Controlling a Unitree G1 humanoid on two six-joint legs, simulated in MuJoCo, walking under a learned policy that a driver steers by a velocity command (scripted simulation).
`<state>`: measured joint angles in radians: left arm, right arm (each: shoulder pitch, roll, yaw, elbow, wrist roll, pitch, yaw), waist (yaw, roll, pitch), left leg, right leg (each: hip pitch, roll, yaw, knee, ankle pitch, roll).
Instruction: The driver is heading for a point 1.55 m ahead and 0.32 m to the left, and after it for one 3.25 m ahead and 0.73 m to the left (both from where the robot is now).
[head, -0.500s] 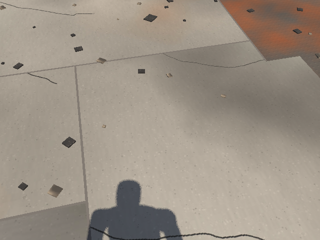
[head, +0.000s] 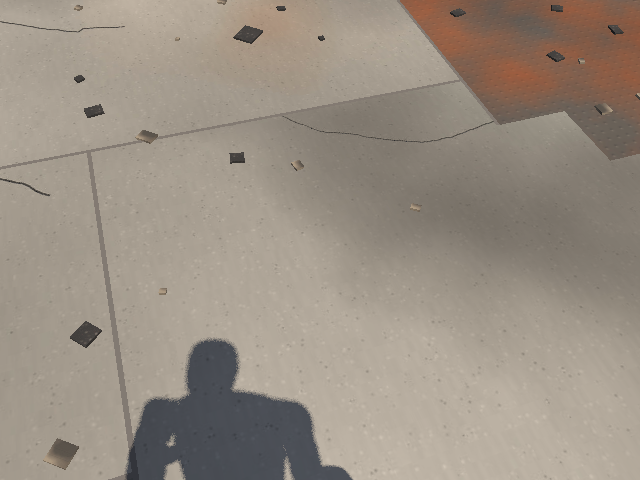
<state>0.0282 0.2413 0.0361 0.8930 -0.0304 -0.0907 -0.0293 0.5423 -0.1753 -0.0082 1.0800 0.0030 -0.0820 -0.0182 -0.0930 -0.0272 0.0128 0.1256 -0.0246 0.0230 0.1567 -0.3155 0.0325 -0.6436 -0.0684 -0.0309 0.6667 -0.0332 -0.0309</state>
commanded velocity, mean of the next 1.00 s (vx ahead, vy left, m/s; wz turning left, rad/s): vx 0.49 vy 0.00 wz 0.00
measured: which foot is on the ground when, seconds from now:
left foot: down 0.00-0.14, up 0.16-0.64, down 0.66-1.00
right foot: up 0.00-0.10, down 0.12-0.68, up 0.70-1.00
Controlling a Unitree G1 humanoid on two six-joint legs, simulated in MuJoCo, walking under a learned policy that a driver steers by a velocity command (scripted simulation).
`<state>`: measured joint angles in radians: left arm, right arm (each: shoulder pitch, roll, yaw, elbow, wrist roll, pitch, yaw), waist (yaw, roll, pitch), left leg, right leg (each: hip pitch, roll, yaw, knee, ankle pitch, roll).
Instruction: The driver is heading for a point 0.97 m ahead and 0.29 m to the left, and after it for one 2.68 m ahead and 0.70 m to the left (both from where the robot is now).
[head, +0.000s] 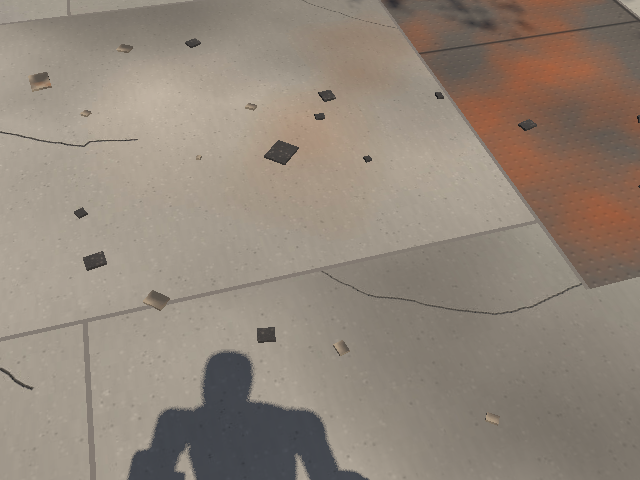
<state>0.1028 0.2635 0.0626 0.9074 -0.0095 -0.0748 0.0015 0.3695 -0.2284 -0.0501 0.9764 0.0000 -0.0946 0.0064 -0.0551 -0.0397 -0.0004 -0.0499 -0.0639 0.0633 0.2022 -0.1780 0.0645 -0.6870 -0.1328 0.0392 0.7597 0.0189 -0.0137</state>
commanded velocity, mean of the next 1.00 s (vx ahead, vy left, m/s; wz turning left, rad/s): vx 0.50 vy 0.00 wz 0.46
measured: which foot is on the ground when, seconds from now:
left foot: down 0.00-0.22, up 0.24-0.72, down 0.74-1.00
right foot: up 0.00-0.18, down 0.20-0.74, up 0.76-1.00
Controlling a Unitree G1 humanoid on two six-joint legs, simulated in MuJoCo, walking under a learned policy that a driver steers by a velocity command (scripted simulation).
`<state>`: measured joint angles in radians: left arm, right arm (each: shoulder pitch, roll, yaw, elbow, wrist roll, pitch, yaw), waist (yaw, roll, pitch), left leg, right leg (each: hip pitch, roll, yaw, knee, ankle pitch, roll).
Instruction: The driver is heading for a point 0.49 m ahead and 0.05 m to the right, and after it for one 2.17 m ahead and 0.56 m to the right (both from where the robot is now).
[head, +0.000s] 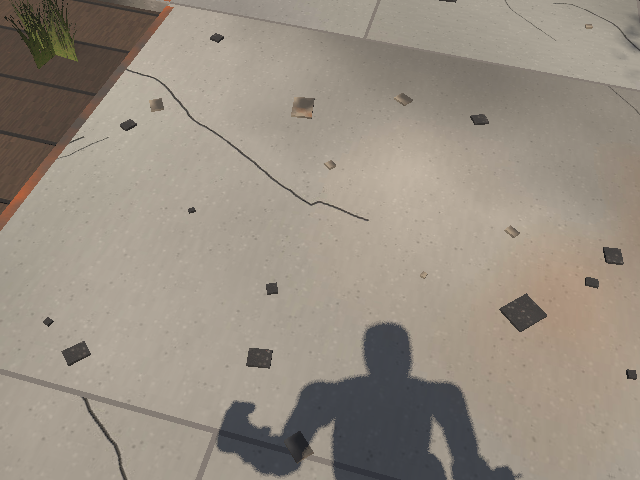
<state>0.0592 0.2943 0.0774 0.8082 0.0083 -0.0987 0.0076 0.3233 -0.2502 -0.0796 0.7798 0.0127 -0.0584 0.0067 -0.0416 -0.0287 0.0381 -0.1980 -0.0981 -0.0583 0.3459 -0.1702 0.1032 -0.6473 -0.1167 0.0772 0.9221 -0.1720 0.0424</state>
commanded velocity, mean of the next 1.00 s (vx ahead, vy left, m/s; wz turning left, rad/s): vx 0.50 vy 0.00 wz -0.06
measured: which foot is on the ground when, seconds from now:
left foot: down 0.00-0.26, up 0.28-0.72, down 0.74-1.00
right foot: up 0.00-0.22, down 0.24-0.76, up 0.78-1.00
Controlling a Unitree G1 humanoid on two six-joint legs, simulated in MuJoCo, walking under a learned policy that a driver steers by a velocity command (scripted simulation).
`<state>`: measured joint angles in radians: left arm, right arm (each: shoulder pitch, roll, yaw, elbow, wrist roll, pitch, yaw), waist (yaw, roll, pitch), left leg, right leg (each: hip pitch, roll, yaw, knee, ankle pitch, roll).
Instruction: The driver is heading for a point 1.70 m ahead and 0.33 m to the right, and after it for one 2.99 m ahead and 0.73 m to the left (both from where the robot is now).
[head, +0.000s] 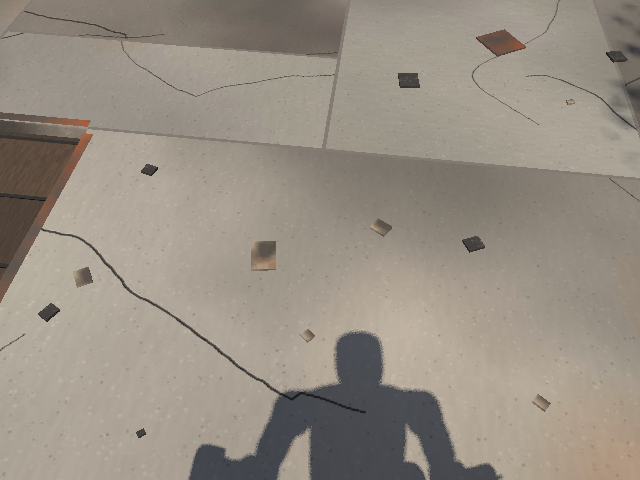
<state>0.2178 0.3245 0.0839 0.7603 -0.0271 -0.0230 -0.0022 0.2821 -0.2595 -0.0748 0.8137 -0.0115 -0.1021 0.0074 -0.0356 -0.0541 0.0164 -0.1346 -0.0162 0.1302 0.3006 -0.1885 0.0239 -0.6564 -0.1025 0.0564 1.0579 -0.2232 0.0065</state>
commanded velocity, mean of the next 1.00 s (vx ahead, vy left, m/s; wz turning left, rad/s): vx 0.50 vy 0.00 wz -0.40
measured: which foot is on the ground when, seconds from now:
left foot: down 0.00-0.26, up 0.28-0.74, down 0.76-1.00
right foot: up 0.00-0.24, down 0.26-0.78, up 0.80-1.00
